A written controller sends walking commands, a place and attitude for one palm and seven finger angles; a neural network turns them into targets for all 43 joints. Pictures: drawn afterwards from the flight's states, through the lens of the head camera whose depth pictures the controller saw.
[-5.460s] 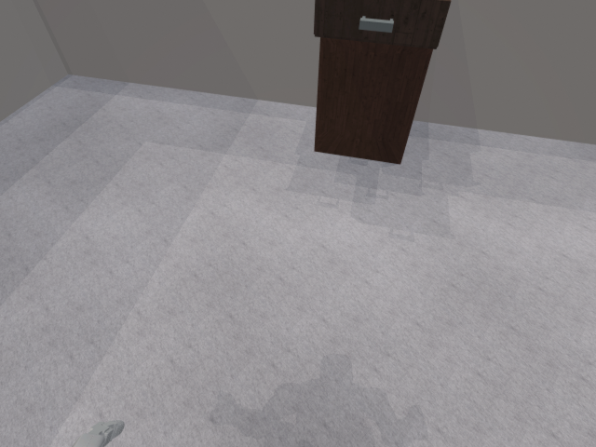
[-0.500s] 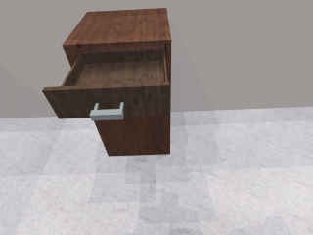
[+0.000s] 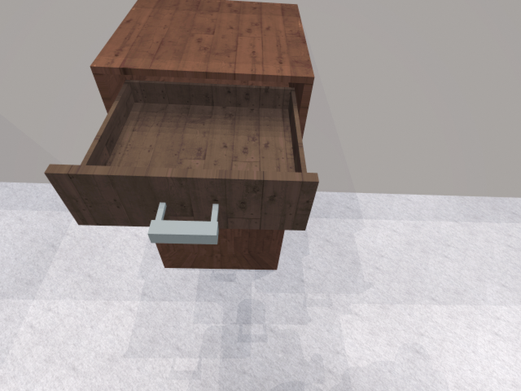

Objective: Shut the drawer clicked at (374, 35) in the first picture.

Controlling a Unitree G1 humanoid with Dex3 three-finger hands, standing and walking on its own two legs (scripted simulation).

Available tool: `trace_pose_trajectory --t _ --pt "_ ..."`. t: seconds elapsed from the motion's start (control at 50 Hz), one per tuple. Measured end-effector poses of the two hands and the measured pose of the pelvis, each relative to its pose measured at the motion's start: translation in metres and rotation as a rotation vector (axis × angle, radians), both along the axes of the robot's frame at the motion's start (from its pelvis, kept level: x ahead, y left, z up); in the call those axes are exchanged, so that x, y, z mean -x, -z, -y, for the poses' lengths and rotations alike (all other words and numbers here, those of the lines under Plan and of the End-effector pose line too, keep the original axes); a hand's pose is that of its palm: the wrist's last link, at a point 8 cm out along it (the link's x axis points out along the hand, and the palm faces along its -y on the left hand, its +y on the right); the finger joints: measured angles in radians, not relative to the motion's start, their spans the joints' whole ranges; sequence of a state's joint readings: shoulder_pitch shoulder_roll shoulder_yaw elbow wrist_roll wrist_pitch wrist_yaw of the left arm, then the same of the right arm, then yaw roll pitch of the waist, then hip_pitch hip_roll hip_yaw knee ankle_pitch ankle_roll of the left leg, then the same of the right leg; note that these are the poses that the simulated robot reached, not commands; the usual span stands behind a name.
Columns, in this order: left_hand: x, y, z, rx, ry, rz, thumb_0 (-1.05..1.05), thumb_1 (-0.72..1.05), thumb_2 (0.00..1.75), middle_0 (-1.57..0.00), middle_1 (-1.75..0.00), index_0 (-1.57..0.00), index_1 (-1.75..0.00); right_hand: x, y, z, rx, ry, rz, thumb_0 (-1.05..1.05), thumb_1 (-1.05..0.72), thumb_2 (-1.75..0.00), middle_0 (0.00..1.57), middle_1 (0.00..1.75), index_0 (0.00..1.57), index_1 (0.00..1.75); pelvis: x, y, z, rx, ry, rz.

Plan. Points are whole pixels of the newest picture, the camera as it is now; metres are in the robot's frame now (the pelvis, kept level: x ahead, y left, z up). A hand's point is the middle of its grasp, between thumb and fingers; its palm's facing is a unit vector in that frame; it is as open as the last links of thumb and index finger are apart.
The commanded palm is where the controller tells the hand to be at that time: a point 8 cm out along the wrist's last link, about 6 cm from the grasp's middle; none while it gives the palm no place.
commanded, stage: take the last steps up to it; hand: left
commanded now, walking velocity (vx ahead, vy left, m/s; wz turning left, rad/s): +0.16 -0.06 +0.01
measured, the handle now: (186, 220) +0.36 +0.16 +0.04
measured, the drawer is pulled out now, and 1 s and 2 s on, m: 0.30 0.30 0.30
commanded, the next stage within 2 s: come to a stop and stand still in 0.06 s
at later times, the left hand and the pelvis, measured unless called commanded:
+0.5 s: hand (191, 385) +0.16 +0.13 -0.16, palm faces +0.06 -0.97 -0.22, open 7.3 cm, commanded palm none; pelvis +0.06 -0.04 +0.00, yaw +2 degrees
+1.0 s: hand out of the picture +0.00 +0.18 -0.17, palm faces +0.05 -0.98 -0.17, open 7.4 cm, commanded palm none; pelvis +0.03 +0.00 +0.01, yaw +1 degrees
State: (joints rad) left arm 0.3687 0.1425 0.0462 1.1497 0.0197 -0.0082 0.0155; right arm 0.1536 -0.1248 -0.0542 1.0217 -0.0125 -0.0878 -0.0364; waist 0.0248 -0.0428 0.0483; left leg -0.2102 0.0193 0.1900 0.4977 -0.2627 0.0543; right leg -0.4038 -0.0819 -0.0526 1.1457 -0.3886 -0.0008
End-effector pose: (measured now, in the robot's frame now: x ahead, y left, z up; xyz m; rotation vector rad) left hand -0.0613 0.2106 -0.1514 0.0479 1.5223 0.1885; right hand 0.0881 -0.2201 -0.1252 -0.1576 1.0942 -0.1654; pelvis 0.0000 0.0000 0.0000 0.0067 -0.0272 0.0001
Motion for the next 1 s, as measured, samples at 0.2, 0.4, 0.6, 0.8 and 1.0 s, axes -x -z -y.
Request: trace_pose_trajectory --t 0.2,0.4,0.6,0.8,1.0 --pt "-0.180 -0.023 -0.010 -0.071 0.102 0.339 0.00 0.91 0.90 -0.19 -0.30 -0.19 -0.29 0.044 0.009 0.023 -0.013 0.051 -0.233 -0.01 -0.93 -0.90 0.20 0.30 0.20 0.30 -0.045 -0.006 0.014 -0.010 -0.011 0.005" --pt "-0.226 -0.021 0.040 -0.082 0.159 0.323 0.00 0.91 0.90 -0.20 -0.30 -0.20 -0.29 0.065 0.034 0.038 -0.095 0.109 -0.447 0.01 -0.91 -0.90 0.20 0.30 0.20 0.30 -0.077 0.004 0.046 -0.010 -0.031 -0.008" --pt "-0.178 -0.015 0.009 -0.115 0.072 0.281 -0.01 0.92 0.90 -0.20 -0.30 -0.20 -0.30 0.023 0.026 0.045 -0.021 0.026 -0.321 0.01 -0.91 -0.90 0.20 0.30 0.20 0.30 -0.046 0.004 0.031 -0.008 -0.043 -0.018" --pt "-0.106 -0.007 -0.033 -0.062 0.011 0.183 0.00 0.91 0.90 -0.20 -0.30 -0.20 -0.29 0.036 0.000 0.003 0.021 -0.005 -0.220 0.00 -0.91 -0.90 0.20 0.30 0.20 0.30 -0.028 -0.006 -0.002 0.025 -0.040 -0.017" --pt "-0.055 -0.010 -0.018 -0.024 0.040 -0.001 0.01 0.91 0.90 -0.19 -0.30 -0.19 -0.29 0.065 -0.001 -0.003 0.007 0.048 -0.287 0.01 -0.92 -0.90 0.21 0.30 0.20 0.30 -0.028 -0.011 0.001 0.004 -0.011 -0.049"
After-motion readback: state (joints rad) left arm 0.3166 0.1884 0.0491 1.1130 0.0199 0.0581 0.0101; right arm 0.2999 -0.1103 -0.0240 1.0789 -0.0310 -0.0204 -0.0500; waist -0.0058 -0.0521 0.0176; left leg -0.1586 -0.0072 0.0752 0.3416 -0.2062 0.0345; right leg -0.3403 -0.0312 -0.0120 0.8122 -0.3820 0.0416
